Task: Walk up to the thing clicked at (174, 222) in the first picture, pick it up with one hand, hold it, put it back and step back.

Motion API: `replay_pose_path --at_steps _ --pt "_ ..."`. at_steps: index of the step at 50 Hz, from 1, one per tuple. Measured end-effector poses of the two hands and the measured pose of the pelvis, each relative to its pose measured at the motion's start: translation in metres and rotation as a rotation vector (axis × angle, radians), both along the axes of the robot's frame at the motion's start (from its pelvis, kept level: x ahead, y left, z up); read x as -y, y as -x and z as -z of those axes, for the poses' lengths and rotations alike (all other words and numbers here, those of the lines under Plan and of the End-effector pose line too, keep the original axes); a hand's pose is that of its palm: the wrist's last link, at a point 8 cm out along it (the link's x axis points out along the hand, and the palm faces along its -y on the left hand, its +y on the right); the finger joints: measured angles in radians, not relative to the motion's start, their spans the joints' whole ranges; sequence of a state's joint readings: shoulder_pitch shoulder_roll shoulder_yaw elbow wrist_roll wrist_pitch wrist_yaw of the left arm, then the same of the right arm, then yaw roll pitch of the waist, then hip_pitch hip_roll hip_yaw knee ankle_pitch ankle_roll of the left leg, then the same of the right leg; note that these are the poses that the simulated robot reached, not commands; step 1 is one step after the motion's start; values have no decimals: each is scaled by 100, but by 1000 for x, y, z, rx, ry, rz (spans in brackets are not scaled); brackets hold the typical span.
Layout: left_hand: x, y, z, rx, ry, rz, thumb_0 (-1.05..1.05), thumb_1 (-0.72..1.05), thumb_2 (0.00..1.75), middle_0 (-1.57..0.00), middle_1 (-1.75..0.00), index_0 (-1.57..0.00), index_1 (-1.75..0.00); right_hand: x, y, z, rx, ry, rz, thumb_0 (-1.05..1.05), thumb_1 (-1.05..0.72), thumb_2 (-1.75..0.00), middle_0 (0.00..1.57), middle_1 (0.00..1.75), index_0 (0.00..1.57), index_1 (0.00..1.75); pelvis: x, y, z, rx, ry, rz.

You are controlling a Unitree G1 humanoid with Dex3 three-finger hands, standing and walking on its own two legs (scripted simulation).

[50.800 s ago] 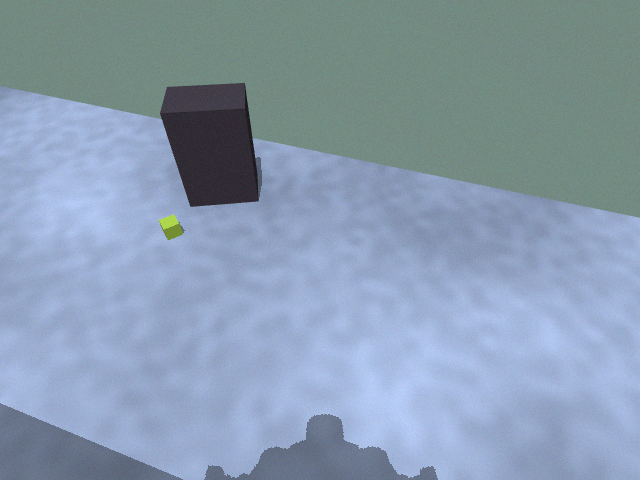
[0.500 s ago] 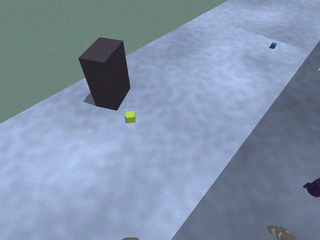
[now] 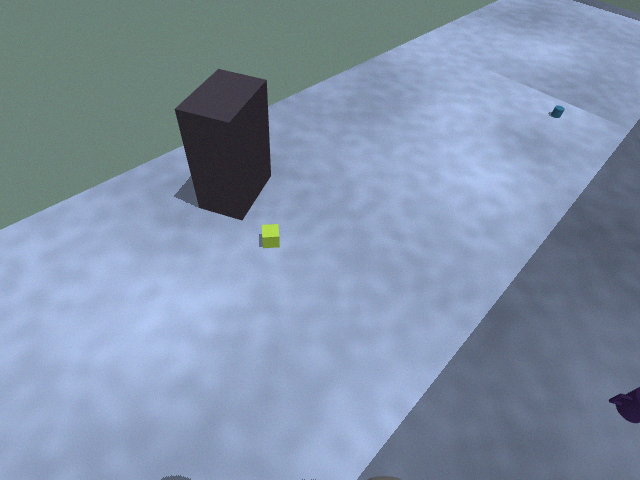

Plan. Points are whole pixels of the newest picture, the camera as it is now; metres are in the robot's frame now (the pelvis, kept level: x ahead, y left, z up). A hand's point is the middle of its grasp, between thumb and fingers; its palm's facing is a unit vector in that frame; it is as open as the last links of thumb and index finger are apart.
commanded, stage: step back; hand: left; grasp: from above
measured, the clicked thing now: (270, 236) +1.10 +0.17 -0.73
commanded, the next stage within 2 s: stand in 0.34 s
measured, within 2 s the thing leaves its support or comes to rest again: neither
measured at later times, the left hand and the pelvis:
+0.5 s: hand (156, 464) +0.17 +0.22 -0.14, palm faces -0.04 -0.94 -0.35, open 7.4 cm; pelvis +0.05 -0.02 +0.00, yaw -1 degrees
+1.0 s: hand out of the picture +0.14 +0.23 -0.14, palm faces -0.03 -0.94 -0.35, open 7.4 cm; pelvis +0.06 -0.03 +0.02, yaw -1 degrees
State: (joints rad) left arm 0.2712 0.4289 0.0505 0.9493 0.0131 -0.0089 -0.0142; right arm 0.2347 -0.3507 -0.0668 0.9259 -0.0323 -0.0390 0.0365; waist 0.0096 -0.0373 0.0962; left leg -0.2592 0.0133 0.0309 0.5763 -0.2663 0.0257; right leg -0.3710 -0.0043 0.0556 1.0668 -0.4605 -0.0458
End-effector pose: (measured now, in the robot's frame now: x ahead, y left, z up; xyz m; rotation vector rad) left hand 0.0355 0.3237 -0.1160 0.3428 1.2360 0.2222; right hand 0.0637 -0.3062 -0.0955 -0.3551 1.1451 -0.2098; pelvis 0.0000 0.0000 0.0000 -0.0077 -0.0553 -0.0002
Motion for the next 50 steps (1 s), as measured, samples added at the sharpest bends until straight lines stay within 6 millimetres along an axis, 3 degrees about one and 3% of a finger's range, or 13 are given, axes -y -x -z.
replay_pose_path --at_steps 6,11,18,27,35,50 --pt "8 -51 -1 61 32 34 0 91 90 -21 -30 -20 -30 2 -12 -8 -4 22 13 0 -90 -90 21 30 20 30 1 -21 -4 -5 -9 12" --pt "24 -81 2 70 18 50 0 91 90 -21 -30 -20 -30 14 -27 9 -16 15 32 0 -90 -90 21 30 20 30 11 -33 5 -10 -20 24" --pt "48 -108 -4 92 0 74 0 91 90 -21 -30 -21 -30 19 -49 33 -29 -33 50 0 -90 -90 21 30 20 30 23 -43 9 -16 -14 32" --pt "60 -136 -15 133 37 76 0 91 90 -21 -30 -21 -30 10 -49 25 -68 -72 34 0 -90 -90 21 30 20 30 25 -57 -4 -15 -15 17" --pt "61 -137 -18 118 45 68 0 91 90 -21 -30 -21 -30 17 -61 14 -55 -59 37 0 -90 -90 21 30 20 30 27 -60 -12 -9 -15 17" --pt "54 -99 -16 8 23 18 0 91 90 -21 -30 -21 -30 22 -67 11 -77 -59 24 0 -90 -90 21 30 20 30 32 -60 -16 -20 -13 18"
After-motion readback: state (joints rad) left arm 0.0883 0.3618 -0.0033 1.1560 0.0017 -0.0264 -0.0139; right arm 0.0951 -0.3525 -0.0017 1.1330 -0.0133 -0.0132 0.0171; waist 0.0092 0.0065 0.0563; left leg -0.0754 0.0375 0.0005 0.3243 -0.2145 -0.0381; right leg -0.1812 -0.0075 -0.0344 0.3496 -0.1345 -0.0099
